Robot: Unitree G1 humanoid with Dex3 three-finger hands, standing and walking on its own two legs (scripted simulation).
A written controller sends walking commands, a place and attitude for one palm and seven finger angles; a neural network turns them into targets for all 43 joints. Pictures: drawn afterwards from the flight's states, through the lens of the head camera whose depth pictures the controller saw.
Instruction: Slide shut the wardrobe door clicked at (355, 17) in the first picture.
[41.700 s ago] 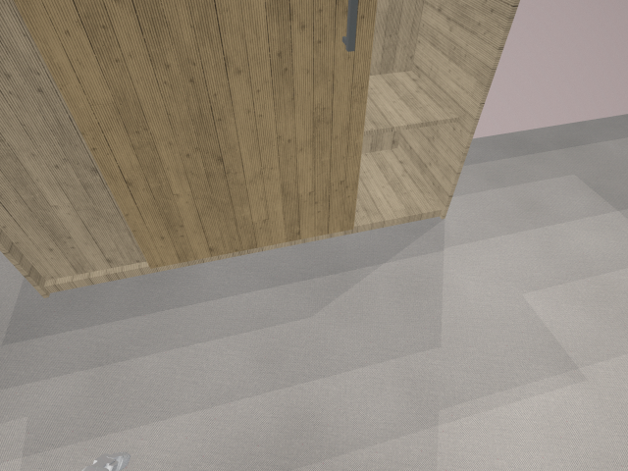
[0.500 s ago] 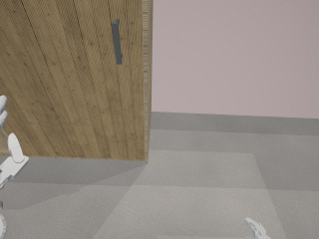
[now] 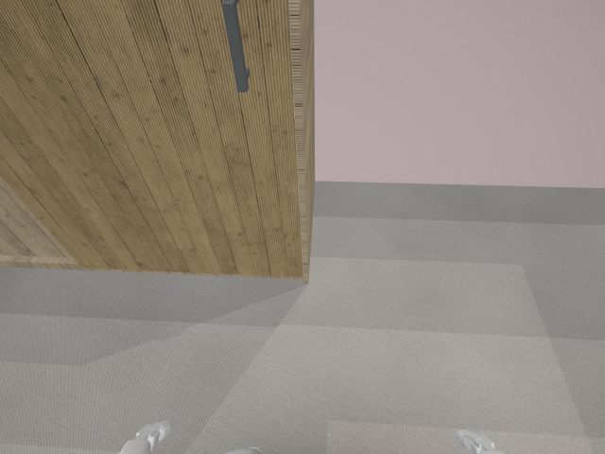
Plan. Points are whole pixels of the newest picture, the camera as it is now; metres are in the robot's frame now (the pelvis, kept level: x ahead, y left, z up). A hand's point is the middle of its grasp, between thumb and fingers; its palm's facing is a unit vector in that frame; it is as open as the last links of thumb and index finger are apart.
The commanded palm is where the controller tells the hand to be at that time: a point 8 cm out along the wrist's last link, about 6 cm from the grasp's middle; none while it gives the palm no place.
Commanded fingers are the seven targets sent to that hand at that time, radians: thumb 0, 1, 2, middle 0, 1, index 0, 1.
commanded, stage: let the arm hang, fingers relaxed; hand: left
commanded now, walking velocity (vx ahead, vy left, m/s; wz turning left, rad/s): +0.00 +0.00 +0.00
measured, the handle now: (238, 44) +0.76 +0.14 +0.17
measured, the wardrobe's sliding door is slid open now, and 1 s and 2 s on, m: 0.00 0.00 0.00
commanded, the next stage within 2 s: look to check the result in 0.86 s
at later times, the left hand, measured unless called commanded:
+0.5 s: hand out of the picture +0.05 +0.22 -0.14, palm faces -0.01 -0.97 -0.24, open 7.4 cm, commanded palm none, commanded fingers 0.00 0.90 0.90 -0.20 -0.30 -0.20 -0.30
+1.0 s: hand out of the picture +0.06 +0.24 -0.14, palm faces -0.02 -0.97 -0.24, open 7.4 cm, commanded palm none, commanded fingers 0.00 0.90 0.90 -0.20 -0.30 -0.20 -0.30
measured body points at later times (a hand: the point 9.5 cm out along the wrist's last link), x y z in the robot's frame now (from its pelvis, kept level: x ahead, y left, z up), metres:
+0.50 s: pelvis +0.02 +0.02 +0.03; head +0.03 +0.02 +0.48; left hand +0.05 +0.27 -0.12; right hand +0.02 -0.21 -0.13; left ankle +0.04 +0.10 -0.71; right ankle +0.01 -0.09 -0.71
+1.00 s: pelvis +0.03 +0.04 +0.03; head +0.05 +0.04 +0.48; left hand +0.07 +0.29 -0.12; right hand +0.07 -0.22 -0.12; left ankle +0.04 +0.11 -0.71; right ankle +0.01 -0.09 -0.71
